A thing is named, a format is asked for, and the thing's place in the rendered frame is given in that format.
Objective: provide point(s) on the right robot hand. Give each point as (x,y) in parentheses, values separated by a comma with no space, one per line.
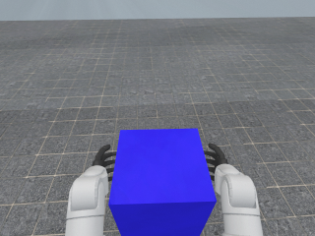
(219,157)

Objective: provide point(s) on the robot left forearm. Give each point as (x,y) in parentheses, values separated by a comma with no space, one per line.
(86,203)

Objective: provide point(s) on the robot right forearm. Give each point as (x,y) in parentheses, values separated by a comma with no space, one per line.
(239,202)

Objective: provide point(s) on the carton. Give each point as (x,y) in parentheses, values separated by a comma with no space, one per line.
(161,184)

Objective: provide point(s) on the left robot hand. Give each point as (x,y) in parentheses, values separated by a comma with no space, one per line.
(100,158)

